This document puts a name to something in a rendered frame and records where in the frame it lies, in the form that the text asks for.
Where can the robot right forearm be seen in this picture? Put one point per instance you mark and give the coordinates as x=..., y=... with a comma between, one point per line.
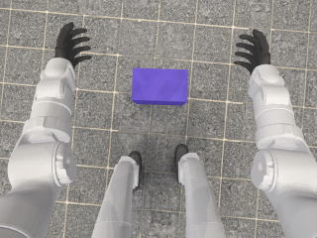
x=274, y=116

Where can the robot left thigh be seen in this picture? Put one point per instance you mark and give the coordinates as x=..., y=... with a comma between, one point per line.
x=114, y=219

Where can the right robot hand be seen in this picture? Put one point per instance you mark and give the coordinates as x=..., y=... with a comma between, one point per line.
x=260, y=51

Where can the left robot hand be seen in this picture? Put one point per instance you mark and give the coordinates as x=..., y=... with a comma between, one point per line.
x=64, y=48

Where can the left robot upper arm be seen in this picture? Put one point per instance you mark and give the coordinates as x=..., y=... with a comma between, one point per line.
x=38, y=172

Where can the robot left forearm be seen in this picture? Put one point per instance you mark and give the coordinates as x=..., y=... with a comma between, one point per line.
x=52, y=105

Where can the right robot upper arm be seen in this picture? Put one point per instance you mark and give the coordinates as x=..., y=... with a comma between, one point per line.
x=288, y=178

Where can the carton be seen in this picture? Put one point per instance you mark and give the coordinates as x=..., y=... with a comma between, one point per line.
x=159, y=86

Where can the robot left foot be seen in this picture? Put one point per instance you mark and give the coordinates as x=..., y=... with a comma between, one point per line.
x=138, y=159

